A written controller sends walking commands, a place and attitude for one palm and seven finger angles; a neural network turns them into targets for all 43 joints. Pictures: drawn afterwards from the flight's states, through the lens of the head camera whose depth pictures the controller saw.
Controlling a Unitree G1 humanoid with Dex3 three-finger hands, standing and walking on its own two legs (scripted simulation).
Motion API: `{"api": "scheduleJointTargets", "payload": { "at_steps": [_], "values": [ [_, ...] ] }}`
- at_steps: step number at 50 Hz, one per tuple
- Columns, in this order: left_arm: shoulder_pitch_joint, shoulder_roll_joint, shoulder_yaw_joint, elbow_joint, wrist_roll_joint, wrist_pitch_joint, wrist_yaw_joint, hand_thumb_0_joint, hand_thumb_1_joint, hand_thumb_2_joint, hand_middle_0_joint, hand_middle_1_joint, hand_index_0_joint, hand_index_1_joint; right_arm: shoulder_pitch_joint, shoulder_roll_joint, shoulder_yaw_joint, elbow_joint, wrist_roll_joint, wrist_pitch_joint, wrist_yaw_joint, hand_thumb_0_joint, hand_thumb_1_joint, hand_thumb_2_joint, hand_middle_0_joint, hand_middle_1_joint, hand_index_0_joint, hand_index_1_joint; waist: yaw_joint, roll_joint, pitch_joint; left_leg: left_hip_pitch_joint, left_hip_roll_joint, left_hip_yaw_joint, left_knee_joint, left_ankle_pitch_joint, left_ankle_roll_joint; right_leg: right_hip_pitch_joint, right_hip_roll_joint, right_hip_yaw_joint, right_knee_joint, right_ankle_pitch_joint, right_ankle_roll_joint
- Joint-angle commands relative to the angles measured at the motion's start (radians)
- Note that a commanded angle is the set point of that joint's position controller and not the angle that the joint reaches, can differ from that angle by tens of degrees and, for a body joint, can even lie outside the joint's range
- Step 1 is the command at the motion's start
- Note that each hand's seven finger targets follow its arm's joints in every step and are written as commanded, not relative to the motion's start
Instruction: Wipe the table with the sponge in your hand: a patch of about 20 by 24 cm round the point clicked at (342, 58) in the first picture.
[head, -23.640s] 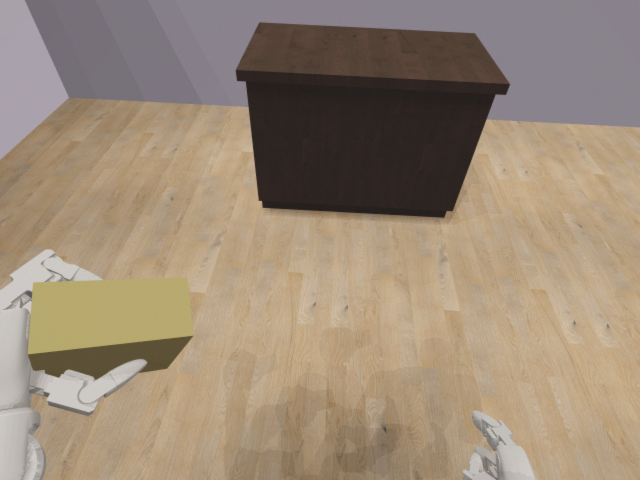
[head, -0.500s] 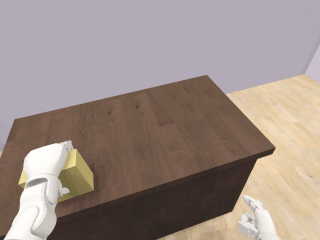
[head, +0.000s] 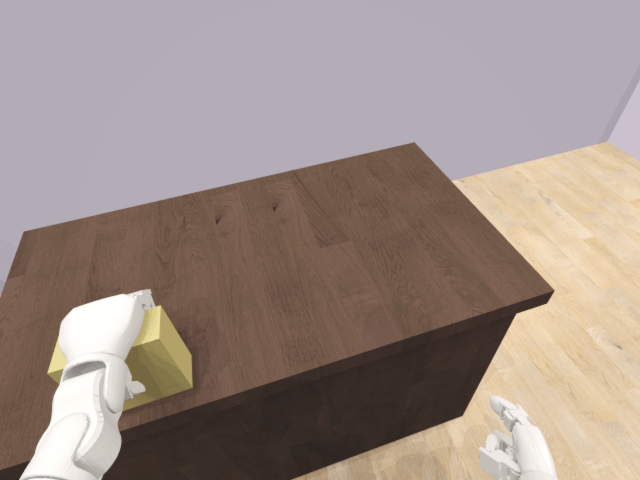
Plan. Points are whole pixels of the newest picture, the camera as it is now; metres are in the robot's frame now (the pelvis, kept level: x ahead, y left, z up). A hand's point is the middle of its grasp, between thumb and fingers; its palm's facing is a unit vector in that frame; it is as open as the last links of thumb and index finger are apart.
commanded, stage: lower the sponge onto the table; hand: left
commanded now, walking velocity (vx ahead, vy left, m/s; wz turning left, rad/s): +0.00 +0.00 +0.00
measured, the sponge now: (135, 370) +0.23 +0.30 +0.00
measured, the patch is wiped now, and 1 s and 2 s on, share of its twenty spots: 0.00 0.00 0.30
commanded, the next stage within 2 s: wipe forward along the first lane in 0.64 s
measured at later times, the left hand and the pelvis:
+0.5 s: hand (138, 354) +0.24 +0.30 +0.02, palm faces -0.08 -0.07 -0.99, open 9.9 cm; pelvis +0.01 +0.00 +0.00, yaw +0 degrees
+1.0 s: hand (140, 338) +0.27 +0.31 +0.02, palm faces -0.10 -0.04 -0.99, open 9.9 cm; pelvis +0.00 -0.01 -0.01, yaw +0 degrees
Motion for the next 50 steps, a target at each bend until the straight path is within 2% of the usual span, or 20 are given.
{"api": "scheduleJointTargets", "payload": {
  "at_steps": [1,3,6,8,11,13,16,22,23,25,32,33,36,38,42,43,44,45,47,50],
  "values": [
    [-0.235,0.192,0.102,-0.197,0.026,-0.031,0.050,0.000,0.100,1.300,-1.200,-1.600,-1.200,-1.600,-0.161,-0.110,-0.031,-0.167,0.001,-0.062,-0.003,0.000,-0.900,-0.900,0.200,0.300,0.200,0.300,-0.014,-0.031,-0.174,0.117,-0.075,0.008,-0.056,0.144,0.066,-0.047,0.068,0.000,-0.080,0.140,-0.060],
    [-0.272,0.246,0.143,-0.196,0.036,-0.023,0.061,0.000,0.100,1.300,-1.200,-1.600,-1.200,-1.600,-0.166,-0.119,-0.030,-0.165,-0.002,-0.054,-0.004,0.000,-0.900,-0.900,0.200,0.300,0.200,0.300,-0.008,-0.023,-0.172,0.105,-0.073,0.005,-0.063,0.131,0.060,-0.042,0.070,0.012,-0.082,0.125,-0.064],
    [-0.277,0.201,0.113,-0.163,0.038,-0.013,0.077,0.000,0.100,1.300,-1.200,-1.600,-1.200,-1.600,-0.161,-0.113,-0.030,-0.164,0.003,-0.052,0.000,0.000,-0.900,-0.900,0.200,0.300,0.200,0.300,-0.012,-0.027,-0.181,0.098,-0.074,0.011,-0.057,0.124,0.061,-0.055,0.069,0.000,-0.068,0.120,-0.061],
    [-0.284,0.244,0.144,-0.174,0.045,-0.003,0.085,0.000,0.100,1.300,-1.200,-1.600,-1.200,-1.600,-0.166,-0.118,-0.031,-0.166,0.000,-0.047,-0.001,0.000,-0.900,-0.900,0.200,0.300,0.200,0.300,-0.001,-0.010,-0.207,0.104,-0.075,0.010,-0.053,0.139,0.059,-0.035,0.071,0.014,-0.068,0.134,-0.066],
    [-0.209,0.190,0.118,-0.139,0.033,0.010,0.086,0.000,0.100,1.300,-1.200,-1.600,-1.200,-1.600,-0.158,-0.113,-0.033,-0.171,0.003,-0.048,0.007,0.000,-0.900,-0.900,0.200,0.300,0.200,0.300,0.000,-0.043,-0.201,0.091,-0.076,0.015,-0.038,0.163,0.063,-0.037,0.069,0.001,-0.055,0.170,-0.061],
    [-0.213,0.225,0.141,-0.155,0.032,0.018,0.082,0.000,0.100,1.300,-1.200,-1.600,-1.200,-1.600,-0.170,-0.118,-0.031,-0.173,0.001,-0.042,0.007,0.000,-0.900,-0.900,0.200,0.300,0.200,0.300,0.004,-0.031,-0.195,0.087,-0.078,0.014,-0.038,0.163,0.062,-0.028,0.067,0.015,-0.063,0.180,-0.062],
    [-0.250,0.188,0.095,-0.146,0.034,0.012,0.075,0.000,0.100,1.300,-1.200,-1.600,-1.200,-1.600,-0.163,-0.115,-0.029,-0.172,0.005,-0.041,0.006,0.000,-0.900,-0.900,0.200,0.300,0.200,0.300,-0.020,-0.035,-0.176,0.082,-0.079,0.015,-0.031,0.142,0.065,-0.063,0.067,0.003,-0.057,0.157,-0.058],
    [-0.256,0.191,0.102,-0.153,0.038,-0.031,0.085,0.000,0.100,1.300,-1.200,-1.600,-1.200,-1.600,-0.143,-0.115,-0.037,-0.168,0.002,-0.047,0.001,0.000,-0.900,-0.900,0.200,0.300,0.200,0.300,-0.025,-0.030,-0.198,0.085,-0.080,0.016,-0.008,0.145,0.068,-0.079,0.065,0.009,-0.046,0.174,-0.056],
    [-0.274,0.226,0.131,-0.159,0.042,-0.033,0.090,0.000,0.100,1.300,-1.200,-1.600,-1.200,-1.600,-0.144,-0.116,-0.038,-0.167,0.001,-0.048,-0.001,0.000,-0.900,-0.900,0.200,0.300,0.200,0.300,-0.020,-0.018,-0.203,0.089,-0.077,0.011,-0.011,0.145,0.067,-0.076,0.067,0.018,-0.049,0.165,-0.061],
    [-0.253,0.199,0.122,-0.111,0.039,-0.036,0.100,0.000,0.100,1.300,-1.200,-1.600,-1.200,-1.600,-0.132,-0.117,-0.043,-0.158,0.002,-0.049,-0.003,0.000,-0.900,-0.900,0.200,0.300,0.200,0.300,-0.027,-0.062,-0.196,0.079,-0.077,0.018,0.000,0.140,0.070,-0.092,0.066,0.010,-0.042,0.169,-0.055],
    [-0.271,0.175,0.091,-0.054,0.031,-0.024,0.100,0.000,0.100,1.300,-1.200,-1.600,-1.200,-1.600,-0.126,-0.122,-0.044,-0.155,0.008,-0.041,-0.006,0.000,-0.900,-0.900,0.200,0.300,0.200,0.300,-0.033,-0.077,-0.199,0.055,-0.079,0.024,0.008,0.123,0.070,-0.104,0.061,0.014,-0.037,0.170,-0.052],
    [-0.275,0.206,0.116,-0.052,0.036,-0.021,0.099,0.000,0.100,1.300,-1.200,-1.600,-1.200,-1.600,-0.129,-0.127,-0.044,-0.152,0.007,-0.039,-0.006,0.000,-0.900,-0.900,0.200,0.300,0.200,0.300,-0.027,-0.059,-0.205,0.057,-0.078,0.019,0.006,0.127,0.067,-0.095,0.063,0.023,-0.039,0.173,-0.056],
    [-0.222,0.161,0.091,-0.023,0.025,-0.024,0.094,0.000,0.100,1.300,-1.200,-1.600,-1.200,-1.600,-0.123,-0.124,-0.044,-0.159,0.009,-0.036,-0.003,0.000,-0.900,-0.900,0.200,0.300,0.200,0.300,-0.029,-0.103,-0.190,0.036,-0.079,0.026,0.014,0.125,0.070,-0.101,0.060,0.015,-0.034,0.189,-0.049],
    [-0.278,0.224,0.133,-0.009,0.031,-0.024,0.095,0.000,0.100,1.300,-1.200,-1.600,-1.200,-1.600,-0.118,-0.134,-0.043,-0.147,0.008,-0.029,-0.006,0.000,-0.900,-0.900,0.200,0.300,0.200,0.300,-0.035,-0.099,-0.185,0.026,-0.079,0.023,0.014,0.118,0.067,-0.102,0.061,0.029,-0.036,0.189,-0.051],
    [-0.350,0.207,0.105,0.069,0.044,-0.029,0.095,0.000,0.100,1.300,-1.200,-1.600,-1.200,-1.600,-0.100,-0.133,-0.044,-0.135,0.013,-0.021,-0.016,0.000,-0.900,-0.900,0.200,0.300,0.200,0.300,-0.052,-0.119,-0.151,-0.001,-0.081,0.027,0.019,0.064,0.070,-0.157,0.059,0.021,-0.040,0.116,-0.044],
    [-0.387,0.239,0.125,0.068,0.054,-0.033,0.095,0.000,0.100,1.300,-1.200,-1.600,-1.200,-1.600,-0.098,-0.136,-0.046,-0.127,0.013,-0.019,-0.017,0.000,-0.900,-0.900,0.200,0.300,0.200,0.300,-0.051,-0.089,-0.166,0.008,-0.079,0.024,0.018,0.066,0.067,-0.157,0.060,0.031,-0.041,0.110,-0.051],
    [-0.389,0.205,0.098,0.077,0.053,-0.039,0.096,0.000,0.100,1.300,-1.200,-1.600,-1.200,-1.600,-0.085,-0.132,-0.048,-0.131,0.014,-0.021,-0.016,0.000,-0.900,-0.900,0.200,0.300,0.200,0.300,-0.055,-0.093,-0.185,0.009,-0.080,0.030,0.024,0.072,0.070,-0.155,0.059,0.021,-0.030,0.119,-0.048],
    [-0.334,0.214,0.118,0.120,0.052,-0.037,0.097,0.000,0.100,1.300,-1.200,-1.600,-1.200,-1.600,-0.077,-0.135,-0.052,-0.127,0.014,-0.020,-0.015,0.000,-0.900,-0.900,0.200,0.300,0.200,0.300,-0.042,-0.109,-0.193,-0.001,-0.081,0.029,0.030,0.081,0.069,-0.146,0.061,0.021,-0.026,0.135,-0.049],
    [-0.358,0.215,0.115,0.160,0.045,-0.038,0.094,0.000,0.100,1.300,-1.200,-1.600,-1.200,-1.600,-0.074,-0.141,-0.050,-0.125,0.017,-0.009,-0.015,0.000,-0.900,-0.900,0.200,0.300,0.200,0.300,-0.053,-0.149,-0.176,-0.030,-0.080,0.030,0.032,0.069,0.068,-0.155,0.059,0.025,-0.027,0.142,-0.043],
    [-0.409,0.233,0.117,0.197,0.051,-0.047,0.091,0.000,0.100,1.300,-1.200,-1.600,-1.200,-1.600,-0.058,-0.144,-0.052,-0.122,0.019,-0.004,-0.017,0.000,-0.900,-0.900,0.200,0.300,0.200,0.300,-0.060,-0.130,-0.187,-0.045,-0.082,0.032,0.038,0.048,0.069,-0.164,0.058,0.029,-0.023,0.117,-0.042]
  ]
}}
